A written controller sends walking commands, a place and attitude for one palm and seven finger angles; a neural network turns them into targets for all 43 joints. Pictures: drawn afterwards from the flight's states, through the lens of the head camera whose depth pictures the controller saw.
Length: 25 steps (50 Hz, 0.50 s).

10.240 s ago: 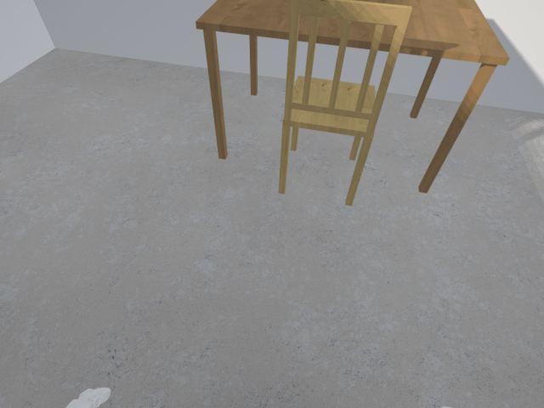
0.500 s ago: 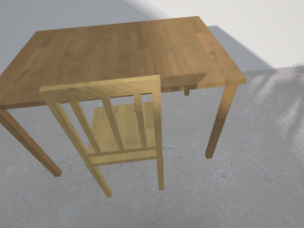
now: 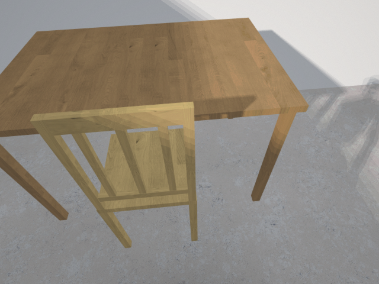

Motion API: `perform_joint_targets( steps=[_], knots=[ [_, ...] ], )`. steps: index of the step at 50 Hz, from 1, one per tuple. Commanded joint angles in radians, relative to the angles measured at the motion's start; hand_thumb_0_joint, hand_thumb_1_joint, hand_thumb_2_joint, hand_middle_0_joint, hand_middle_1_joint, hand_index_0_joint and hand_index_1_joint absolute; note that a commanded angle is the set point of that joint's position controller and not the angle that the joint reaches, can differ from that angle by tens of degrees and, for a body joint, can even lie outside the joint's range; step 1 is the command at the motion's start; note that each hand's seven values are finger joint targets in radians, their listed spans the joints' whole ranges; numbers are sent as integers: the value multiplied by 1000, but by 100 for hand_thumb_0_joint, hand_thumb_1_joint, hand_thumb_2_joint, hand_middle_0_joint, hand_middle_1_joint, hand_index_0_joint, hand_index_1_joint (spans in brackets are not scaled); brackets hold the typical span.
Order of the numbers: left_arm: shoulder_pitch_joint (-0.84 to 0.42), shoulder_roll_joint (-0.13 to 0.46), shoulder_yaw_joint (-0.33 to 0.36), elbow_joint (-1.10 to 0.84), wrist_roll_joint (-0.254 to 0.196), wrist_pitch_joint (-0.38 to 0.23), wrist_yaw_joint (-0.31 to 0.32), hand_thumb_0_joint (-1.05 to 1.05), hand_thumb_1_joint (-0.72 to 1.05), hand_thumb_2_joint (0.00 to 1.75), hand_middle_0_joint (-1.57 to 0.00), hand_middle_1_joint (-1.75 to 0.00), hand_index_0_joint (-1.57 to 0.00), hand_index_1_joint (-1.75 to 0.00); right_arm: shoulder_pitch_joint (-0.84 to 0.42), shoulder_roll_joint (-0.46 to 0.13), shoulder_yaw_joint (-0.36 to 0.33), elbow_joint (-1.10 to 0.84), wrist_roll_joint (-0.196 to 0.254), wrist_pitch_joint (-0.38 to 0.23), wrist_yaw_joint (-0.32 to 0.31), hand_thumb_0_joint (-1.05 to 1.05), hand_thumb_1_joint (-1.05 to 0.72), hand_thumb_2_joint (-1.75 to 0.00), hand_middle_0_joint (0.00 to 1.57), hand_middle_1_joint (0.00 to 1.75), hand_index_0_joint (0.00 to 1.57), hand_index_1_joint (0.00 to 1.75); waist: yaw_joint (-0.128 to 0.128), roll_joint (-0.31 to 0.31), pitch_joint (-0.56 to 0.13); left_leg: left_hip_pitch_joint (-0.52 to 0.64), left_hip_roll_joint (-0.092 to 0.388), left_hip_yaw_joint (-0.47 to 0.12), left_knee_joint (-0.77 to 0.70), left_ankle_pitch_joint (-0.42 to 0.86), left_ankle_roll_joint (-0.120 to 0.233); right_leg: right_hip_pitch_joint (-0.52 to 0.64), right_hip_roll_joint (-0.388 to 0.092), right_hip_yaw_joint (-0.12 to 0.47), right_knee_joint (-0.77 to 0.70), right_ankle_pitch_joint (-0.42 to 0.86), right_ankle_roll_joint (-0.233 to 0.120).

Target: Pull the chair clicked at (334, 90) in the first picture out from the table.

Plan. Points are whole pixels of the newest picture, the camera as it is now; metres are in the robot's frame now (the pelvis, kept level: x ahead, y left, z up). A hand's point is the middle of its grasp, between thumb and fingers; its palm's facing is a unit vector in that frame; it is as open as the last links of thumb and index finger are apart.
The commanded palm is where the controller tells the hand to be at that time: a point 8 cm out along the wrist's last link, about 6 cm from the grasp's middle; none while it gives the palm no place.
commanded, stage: look again from close up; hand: left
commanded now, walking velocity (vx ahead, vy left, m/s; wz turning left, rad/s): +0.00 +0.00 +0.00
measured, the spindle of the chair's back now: (133, 164) +0.45 +0.20 -0.08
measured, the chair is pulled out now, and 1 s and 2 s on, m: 0.00 0.00 0.00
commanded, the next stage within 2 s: shuffle to correct the standing spot in 0.56 s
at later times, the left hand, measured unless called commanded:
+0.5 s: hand out of the picture +0.01 +0.15 -0.17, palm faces +0.01 -0.98 -0.21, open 7.3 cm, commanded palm none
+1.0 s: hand out of the picture +0.00 +0.12 -0.18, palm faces +0.05 -0.99 -0.15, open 7.4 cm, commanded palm none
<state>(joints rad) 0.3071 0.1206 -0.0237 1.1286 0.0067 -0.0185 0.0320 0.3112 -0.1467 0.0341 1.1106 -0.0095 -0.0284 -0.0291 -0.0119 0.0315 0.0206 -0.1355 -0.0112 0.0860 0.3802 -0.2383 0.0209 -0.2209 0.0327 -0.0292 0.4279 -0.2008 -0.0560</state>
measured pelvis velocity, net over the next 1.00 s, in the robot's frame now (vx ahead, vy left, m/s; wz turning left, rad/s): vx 0.04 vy -0.03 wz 0.04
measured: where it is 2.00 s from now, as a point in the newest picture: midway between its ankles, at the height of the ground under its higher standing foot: outside the picture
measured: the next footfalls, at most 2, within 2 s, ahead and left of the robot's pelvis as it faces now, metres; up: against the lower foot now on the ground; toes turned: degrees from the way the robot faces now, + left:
left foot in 1.64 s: +0.06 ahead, -0.04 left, +0.00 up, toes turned +8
right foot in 1.86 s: +0.14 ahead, -0.35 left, +0.00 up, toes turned +9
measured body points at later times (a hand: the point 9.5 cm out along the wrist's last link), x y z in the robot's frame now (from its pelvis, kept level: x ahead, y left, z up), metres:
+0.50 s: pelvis +0.02 -0.02 +0.00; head +0.03 -0.03 +0.45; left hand +0.01 +0.20 -0.15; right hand -0.01 -0.22 -0.17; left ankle -0.02 +0.10 -0.74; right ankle +0.02 -0.08 -0.74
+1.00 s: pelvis +0.04 -0.03 +0.00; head +0.04 -0.03 +0.44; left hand +0.00 +0.18 -0.17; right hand -0.01 -0.23 -0.17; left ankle -0.02 +0.10 -0.74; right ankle +0.02 -0.08 -0.74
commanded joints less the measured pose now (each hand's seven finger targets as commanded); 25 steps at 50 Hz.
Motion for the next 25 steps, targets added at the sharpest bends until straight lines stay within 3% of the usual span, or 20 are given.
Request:
perform_joint_targets(
  steps=[1, 14, 17, 25],
  knots=[
    [57, 98, 18, -32, -1, -20, 7, 0, 90, 90, -20, -30, -20, -30, 90, -77, -17, -3, 0, -9, -9, 0, -90, -90, 20, 30, 20, 30, -2, -44, 27, -31, 115, -102, -68, 101, 7, 33, -140, 150, -76, 190, -10],
    [56, 109, 18, -34, -2, -18, 9, 0, 90, 90, -20, -30, -20, -30, 86, -74, -16, 14, -1, -3, -9, 0, -90, -90, 20, 30, 20, 30, 1, -49, 62, -28, 111, -91, -77, 73, 1, 40, -139, 158, -108, 173, -9],
    [59, 111, 20, -38, -2, -20, 10, 0, 90, 90, -20, -30, -20, -30, 90, -74, -16, 18, -2, -7, -9, 0, -90, -90, 20, 30, 20, 30, 2, -34, 34, -9, 114, -91, -76, 98, 1, 59, -139, 156, -103, 201, -10],
    [71, 112, 19, -33, -3, -22, 12, 0, 90, 90, -20, -30, -20, -30, 100, -70, -16, 25, 0, -5, -10, 0, -90, -90, 20, 30, 20, 30, 4, -50, 51, -15, 112, -83, -73, 77, -3, 60, -140, 161, -118, 203, -5]
  ],
)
